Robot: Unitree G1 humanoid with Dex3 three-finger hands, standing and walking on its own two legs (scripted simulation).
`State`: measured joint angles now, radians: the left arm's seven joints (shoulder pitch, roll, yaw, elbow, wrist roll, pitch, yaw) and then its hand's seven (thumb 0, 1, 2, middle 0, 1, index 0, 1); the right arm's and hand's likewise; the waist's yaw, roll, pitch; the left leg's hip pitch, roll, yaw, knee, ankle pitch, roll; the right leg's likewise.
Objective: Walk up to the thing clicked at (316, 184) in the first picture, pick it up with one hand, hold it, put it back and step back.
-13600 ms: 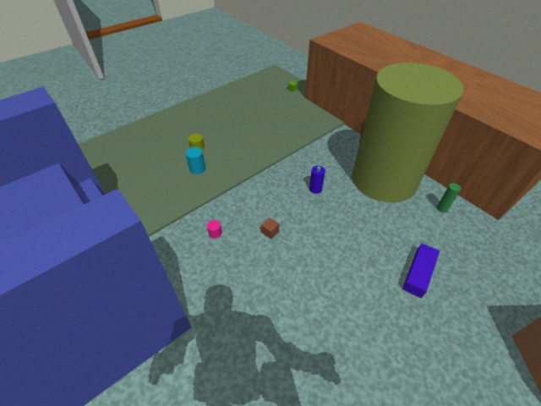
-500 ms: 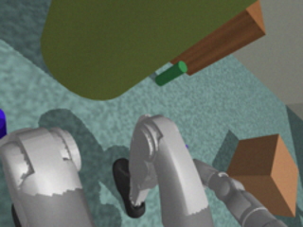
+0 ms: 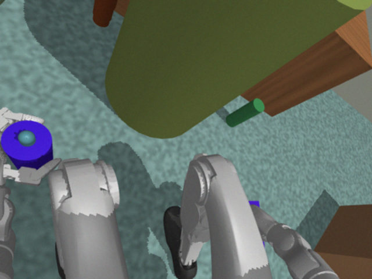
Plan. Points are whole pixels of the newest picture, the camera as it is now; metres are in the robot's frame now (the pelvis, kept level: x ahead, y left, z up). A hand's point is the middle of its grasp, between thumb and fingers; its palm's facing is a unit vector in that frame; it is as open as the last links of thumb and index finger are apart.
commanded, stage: settle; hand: left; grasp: from the side
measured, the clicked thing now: (30, 149) +0.35 +0.26 -0.12
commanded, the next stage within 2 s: lift in 1.32 s
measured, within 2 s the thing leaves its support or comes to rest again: neither
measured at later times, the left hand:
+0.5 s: hand (39, 130) +0.36 +0.25 -0.03, palm faces +0.17 -0.98 -0.08, open 9.8 cm
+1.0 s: hand (30, 120) +0.35 +0.25 +0.02, palm faces +0.19 -0.98 -0.07, open 9.9 cm
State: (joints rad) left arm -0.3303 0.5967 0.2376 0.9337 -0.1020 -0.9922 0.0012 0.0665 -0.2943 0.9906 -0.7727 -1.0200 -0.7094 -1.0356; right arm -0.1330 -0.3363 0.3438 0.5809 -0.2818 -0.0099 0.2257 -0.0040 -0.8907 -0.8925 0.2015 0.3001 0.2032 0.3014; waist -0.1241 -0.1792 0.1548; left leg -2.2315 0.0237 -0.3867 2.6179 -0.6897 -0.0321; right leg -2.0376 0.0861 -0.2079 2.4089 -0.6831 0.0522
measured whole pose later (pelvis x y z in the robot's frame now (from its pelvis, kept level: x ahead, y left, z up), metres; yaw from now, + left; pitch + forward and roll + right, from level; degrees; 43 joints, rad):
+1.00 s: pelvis +0.02 -0.02 +0.06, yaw +8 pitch +30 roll -6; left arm -0.30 0.36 0.25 0.55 -0.19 -0.59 -0.22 0.04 -0.39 1.11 -0.78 -1.07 -0.72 -1.08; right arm -0.02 -0.30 0.04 0.61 -0.06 0.03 0.08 0.00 -0.90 -0.90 0.20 0.30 0.20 0.30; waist -0.04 -0.02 -0.09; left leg -2.19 0.05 -0.18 2.33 -0.68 -0.05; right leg -2.10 0.02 -0.07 2.29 -0.73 0.02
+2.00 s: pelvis +0.03 -0.02 +0.15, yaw +11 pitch +32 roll -4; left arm -0.23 0.31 0.23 0.37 -0.23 -0.43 -0.26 0.04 -0.41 1.14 -0.78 -1.08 -0.72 -1.09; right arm 0.07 -0.27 -0.01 0.58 0.01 0.00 0.02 0.00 -0.90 -0.89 0.20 0.30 0.20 0.30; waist -0.02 0.02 -0.19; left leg -1.94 0.06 -0.10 2.04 -0.67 -0.04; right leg -1.87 0.00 -0.03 2.02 -0.72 0.02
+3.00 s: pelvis +0.08 -0.01 +0.38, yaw +15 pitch +16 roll -2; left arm -0.06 0.25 0.12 0.26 -0.21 -0.28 -0.18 0.04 -0.41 1.14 -0.78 -1.07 -0.73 -1.08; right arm 0.22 -0.24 0.00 0.60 0.03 -0.05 -0.03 0.01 -0.89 -0.89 0.20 0.30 0.20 0.30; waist -0.03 0.04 -0.11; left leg -0.97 0.06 -0.04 1.20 -0.51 -0.03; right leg -0.91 -0.02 -0.04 1.17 -0.54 0.02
